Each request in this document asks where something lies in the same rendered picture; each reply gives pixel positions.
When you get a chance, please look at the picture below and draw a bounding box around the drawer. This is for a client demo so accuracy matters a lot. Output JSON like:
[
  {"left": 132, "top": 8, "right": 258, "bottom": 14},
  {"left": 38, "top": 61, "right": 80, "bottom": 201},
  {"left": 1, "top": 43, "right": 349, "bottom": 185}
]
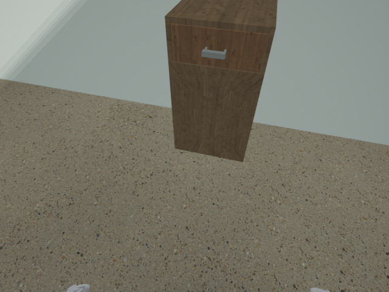
[{"left": 170, "top": 23, "right": 268, "bottom": 73}]

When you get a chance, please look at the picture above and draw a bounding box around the cabinet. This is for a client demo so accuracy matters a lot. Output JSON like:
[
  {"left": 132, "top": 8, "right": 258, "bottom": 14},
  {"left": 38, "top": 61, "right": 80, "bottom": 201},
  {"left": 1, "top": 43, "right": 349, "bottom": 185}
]
[{"left": 165, "top": 0, "right": 278, "bottom": 162}]

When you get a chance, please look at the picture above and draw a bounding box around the handle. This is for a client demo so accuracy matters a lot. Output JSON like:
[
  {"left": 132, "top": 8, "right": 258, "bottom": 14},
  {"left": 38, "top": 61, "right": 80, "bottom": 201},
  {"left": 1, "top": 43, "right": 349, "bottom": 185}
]
[{"left": 202, "top": 47, "right": 227, "bottom": 60}]

